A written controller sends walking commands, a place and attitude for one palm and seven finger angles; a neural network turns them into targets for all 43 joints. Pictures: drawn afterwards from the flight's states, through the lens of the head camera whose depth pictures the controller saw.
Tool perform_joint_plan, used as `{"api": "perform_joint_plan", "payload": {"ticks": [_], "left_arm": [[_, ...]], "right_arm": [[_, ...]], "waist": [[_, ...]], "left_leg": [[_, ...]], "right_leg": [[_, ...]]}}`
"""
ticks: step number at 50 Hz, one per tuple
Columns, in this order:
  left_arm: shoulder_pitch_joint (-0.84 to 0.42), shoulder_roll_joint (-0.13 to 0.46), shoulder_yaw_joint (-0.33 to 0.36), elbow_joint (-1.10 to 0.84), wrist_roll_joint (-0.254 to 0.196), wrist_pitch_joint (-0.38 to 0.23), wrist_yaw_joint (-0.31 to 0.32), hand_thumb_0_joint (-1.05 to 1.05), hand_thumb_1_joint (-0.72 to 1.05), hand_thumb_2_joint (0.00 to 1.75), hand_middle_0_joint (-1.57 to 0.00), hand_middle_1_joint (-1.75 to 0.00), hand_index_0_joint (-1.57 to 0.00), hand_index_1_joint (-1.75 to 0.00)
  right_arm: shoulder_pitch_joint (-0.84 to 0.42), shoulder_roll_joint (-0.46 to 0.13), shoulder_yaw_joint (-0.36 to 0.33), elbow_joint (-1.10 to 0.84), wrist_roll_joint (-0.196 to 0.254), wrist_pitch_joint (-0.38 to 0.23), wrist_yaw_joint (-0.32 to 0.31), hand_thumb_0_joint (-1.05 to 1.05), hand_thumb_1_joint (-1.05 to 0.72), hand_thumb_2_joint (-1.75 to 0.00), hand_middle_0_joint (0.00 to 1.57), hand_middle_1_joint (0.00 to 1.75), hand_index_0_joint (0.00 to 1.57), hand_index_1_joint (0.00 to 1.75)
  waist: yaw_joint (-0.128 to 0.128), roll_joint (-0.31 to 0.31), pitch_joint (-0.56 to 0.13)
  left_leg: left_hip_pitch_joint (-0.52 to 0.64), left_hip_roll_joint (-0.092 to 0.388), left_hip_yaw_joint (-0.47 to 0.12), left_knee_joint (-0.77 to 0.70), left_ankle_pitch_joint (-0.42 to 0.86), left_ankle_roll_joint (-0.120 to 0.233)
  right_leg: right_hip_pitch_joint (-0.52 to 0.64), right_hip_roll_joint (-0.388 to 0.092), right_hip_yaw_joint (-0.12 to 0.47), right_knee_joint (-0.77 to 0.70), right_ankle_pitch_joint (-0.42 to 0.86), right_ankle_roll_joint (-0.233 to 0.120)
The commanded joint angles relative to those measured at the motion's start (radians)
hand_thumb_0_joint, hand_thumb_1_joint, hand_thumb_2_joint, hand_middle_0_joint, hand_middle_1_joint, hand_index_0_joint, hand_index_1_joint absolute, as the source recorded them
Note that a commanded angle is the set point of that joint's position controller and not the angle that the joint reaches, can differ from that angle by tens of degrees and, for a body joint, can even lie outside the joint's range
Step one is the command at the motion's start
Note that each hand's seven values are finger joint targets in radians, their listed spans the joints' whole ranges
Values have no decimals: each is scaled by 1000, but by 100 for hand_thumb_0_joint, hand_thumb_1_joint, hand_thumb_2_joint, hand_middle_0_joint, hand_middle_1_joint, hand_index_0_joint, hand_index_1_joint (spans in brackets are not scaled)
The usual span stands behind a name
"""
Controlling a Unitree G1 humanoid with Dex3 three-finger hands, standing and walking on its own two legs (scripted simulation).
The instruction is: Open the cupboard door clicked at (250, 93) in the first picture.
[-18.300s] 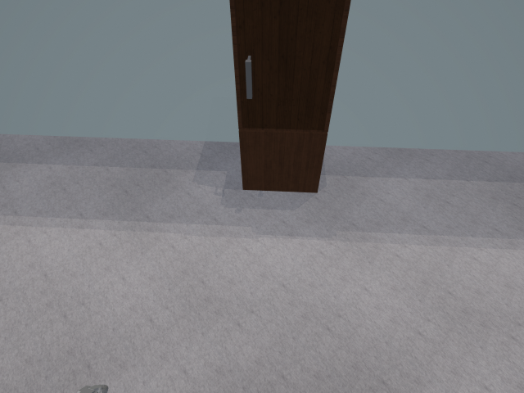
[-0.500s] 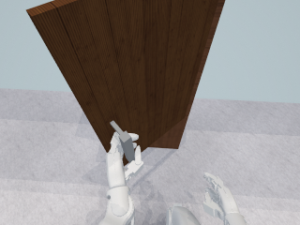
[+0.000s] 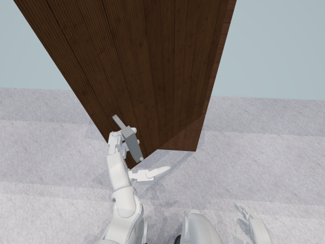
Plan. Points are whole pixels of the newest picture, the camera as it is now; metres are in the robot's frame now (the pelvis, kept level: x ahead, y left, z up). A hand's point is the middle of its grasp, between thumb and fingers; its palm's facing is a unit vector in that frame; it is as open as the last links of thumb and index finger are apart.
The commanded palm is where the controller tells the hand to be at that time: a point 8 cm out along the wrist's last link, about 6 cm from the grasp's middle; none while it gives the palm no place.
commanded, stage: open thumb and fingers to let go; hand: left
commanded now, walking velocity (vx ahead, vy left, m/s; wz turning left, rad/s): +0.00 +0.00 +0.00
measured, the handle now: (128, 140) +0.36 +0.09 +0.03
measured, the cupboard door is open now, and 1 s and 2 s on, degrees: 44 43 43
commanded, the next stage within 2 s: slide the hand sideways off the handle in 0.30 s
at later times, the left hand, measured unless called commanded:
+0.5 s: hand (139, 164) +0.30 +0.06 +0.01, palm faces +0.04 -1.00 -0.04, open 15.7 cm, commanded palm +0.27 +0.10 +0.02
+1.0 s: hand (126, 183) +0.26 +0.09 +0.02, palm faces -0.11 -0.99 +0.03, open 16.3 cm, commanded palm +0.23 +0.14 +0.02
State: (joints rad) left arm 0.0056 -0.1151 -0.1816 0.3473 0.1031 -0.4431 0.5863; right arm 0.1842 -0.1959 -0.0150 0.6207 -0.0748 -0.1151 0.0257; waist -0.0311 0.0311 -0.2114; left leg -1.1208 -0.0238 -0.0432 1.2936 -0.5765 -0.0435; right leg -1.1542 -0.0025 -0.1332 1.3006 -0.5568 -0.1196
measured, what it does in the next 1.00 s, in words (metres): shifts its weight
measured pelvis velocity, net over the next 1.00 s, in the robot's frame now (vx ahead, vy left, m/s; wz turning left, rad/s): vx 0.01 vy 0.05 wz -0.04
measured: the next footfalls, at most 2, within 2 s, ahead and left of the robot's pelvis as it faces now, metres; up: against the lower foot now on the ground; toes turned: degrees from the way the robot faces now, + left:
none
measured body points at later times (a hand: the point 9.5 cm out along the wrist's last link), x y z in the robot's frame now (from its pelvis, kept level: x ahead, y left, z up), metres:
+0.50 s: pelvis +0.00 +0.03 +0.00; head +0.09 +0.02 +0.44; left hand +0.30 +0.11 +0.02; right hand +0.18 -0.19 -0.11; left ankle +0.02 +0.15 -0.61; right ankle +0.03 -0.05 -0.61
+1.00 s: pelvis +0.01 +0.05 -0.01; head +0.10 +0.05 +0.43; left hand +0.26 +0.14 +0.02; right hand +0.18 -0.17 -0.11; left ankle +0.02 +0.15 -0.61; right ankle +0.03 -0.05 -0.61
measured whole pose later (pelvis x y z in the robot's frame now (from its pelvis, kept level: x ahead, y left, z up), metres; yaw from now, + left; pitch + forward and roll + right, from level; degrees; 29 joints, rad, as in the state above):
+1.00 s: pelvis +0.01 +0.05 -0.01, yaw -2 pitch +22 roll -1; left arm 0.25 0.02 -0.29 0.09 0.05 -0.46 0.18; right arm 0.20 -0.20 0.02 0.43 -0.02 -0.01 0.05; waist -0.01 0.03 -0.20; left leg -1.14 -0.04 0.01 1.38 -0.63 0.04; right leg -1.16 -0.01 -0.08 1.34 -0.57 -0.04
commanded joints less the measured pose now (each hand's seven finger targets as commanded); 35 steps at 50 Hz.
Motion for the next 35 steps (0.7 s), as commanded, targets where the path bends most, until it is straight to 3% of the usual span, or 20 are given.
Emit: {"api": "perform_joint_plan", "payload": {"ticks": [1, 4, 5, 10, 14, 18, 20, 21, 22, 23, 24, 25, 27, 29, 32, 35], "left_arm": [[-164, -41, -14, -193, 14, -60, 10, 0, -50, 30, -26, -95, -26, -95], [-191, -33, 1, -175, 7, -58, 18, 0, -50, 30, -23, -80, -23, -80], [-184, -27, 5, -179, 13, -59, 21, 0, -50, 30, -22, -75, -22, -75], [-160, -59, -14, -162, 21, -55, 32, 0, -50, 30, -18, -50, -18, -50], [-200, -86, -30, -149, 25, -49, 46, 0, -50, 30, -15, -30, -15, -30], [-220, -97, -23, -127, 27, -40, 58, 0, -50, 30, -15, -30, -15, -30], [-193, -93, -14, -123, 26, -33, 60, 0, -50, 30, -15, -30, -15, -30], [-192, 15, -249, -177, 146, -76, -150, 0, -50, 30, -15, -30, -15, -30], [-248, 57, -195, -227, 103, -124, -257, 0, -50, 30, -15, -30, -15, -30], [-243, 77, -193, -258, 75, -149, -344, 0, -50, 30, -15, -30, -15, -30], [-224, 86, -195, -265, 41, -164, -424, 0, -50, 30, -15, -30, -15, -30], [-232, 67, -199, -305, -8, -169, -479, 0, -50, 30, -15, -30, -15, -30], [-146, 16, -187, -294, -100, -147, -518, 0, -50, 30, -15, -30, -15, -30], [-99, -11, -180, -307, -145, -112, -503, 0, -50, 30, -15, -30, -15, -30], [-38, 20, -149, -342, -122, -86, -447, 0, -50, 30, -15, -30, -15, -30], [8, 72, -131, -345, -53, -83, -402, 0, -50, 30, -15, -30, -15, -30]], "right_arm": [[-42, -74, -22, -154, 4, -50, -10, 0, -90, -90, 20, 30, 20, 30], [-40, -74, -19, -149, 4, -49, -12, 0, -90, -90, 20, 30, 20, 30], [-45, -76, -21, -152, 3, -48, -14, 0, -90, -90, 20, 30, 20, 30], [-43, -75, -15, -162, -1, -48, -8, 0, -90, -90, 20, 30, 20, 30], [-51, -72, -10, -159, -3, -43, -2, 0, -90, -90, 20, 30, 20, 30], [-59, -73, -8, -159, -5, -39, 1, 0, -90, -90, 20, 30, 20, 30], [-64, -73, -9, -169, -8, -37, 2, 0, -90, -90, 20, 30, 20, 30], [3, -123, -15, -162, 1, -17, 13, 0, -90, -90, 20, 30, 20, 30], [-2, -109, -24, -178, 10, -6, 15, 0, -90, -90, 20, 30, 20, 30], [-14, -111, -26, -194, 15, -1, 13, 0, -90, -90, 20, 30, 20, 30], [-17, -112, -25, -207, 26, 4, 11, 0, -90, -90, 20, 30, 20, 30], [-17, -115, -25, -231, 36, 7, 11, 0, -90, -90, 20, 30, 20, 30], [-25, -117, -23, -259, 55, 13, 10, 0, -90, -90, 20, 30, 20, 30], [-22, -120, -22, -286, 65, 21, 13, 0, -90, -90, 20, 30, 20, 30], [-11, -128, -27, -303, 61, 35, 18, 0, -90, -90, 20, 30, 20, 30], [-6, -128, -28, -311, 54, 45, 21, 0, -90, -90, 20, 30, 20, 30]], "waist": [[-21, -160, -336], [-26, -166, -312], [-16, -143, -319], [-3, -116, -324], [-11, -97, -298], [-6, -98, -305], [10, -78, -320], [-99, -101, -282], [-73, -77, -325], [-65, -56, -359], [-64, -52, -340], [-56, -24, -353], [-39, -41, -318], [-30, -61, -303], [-16, -90, -322], [-14, -114, -301]], "left_leg": [[-11, -22, 20, -81, 116, 43], [-4, -22, 19, -87, 103, 44], [10, -21, 18, -91, 124, 45], [69, -22, 17, -116, 168, 48], [104, -21, 17, -127, 169, 48], [127, -20, 12, -137, 181, 48], [131, -22, 13, -141, 201, 47], [138, -10, 21, -105, 201, 63], [121, -17, 19, -90, 202, 70], [118, -18, 19, -80, 198, 72], [115, -18, 14, -77, 187, 73], [140, -18, 10, -84, 198, 75], [162, -15, -3, -107, 187, 72], [171, -14, -11, -126, 185, 70], [173, -13, -19, -129, 210, 67], [136, -14, -16, -113, 211, 68]], "right_leg": [[461, -76, 283, -317, 227, 126], [442, -72, 277, -325, 195, 127], [433, -64, 259, -311, 207, 118], [395, -37, 190, -274, 239, 103], [342, -23, 156, -264, 218, 98], [319, -12, 128, -247, 211, 91], [329, -9, 123, -240, 233, 86], [307, -30, 150, -220, 296, 91], [336, -37, 162, -203, 330, 86], [350, -37, 174, -190, 342, 85], [335, -36, 175, -187, 322, 80], [323, -31, 166, -179, 307, 72], [290, -17, 145, -189, 250, 72], [270, -10, 125, -190, 213, 73], [258, -8, 110, -165, 220, 75], [251, -8, 115, -152, 224, 74]]}}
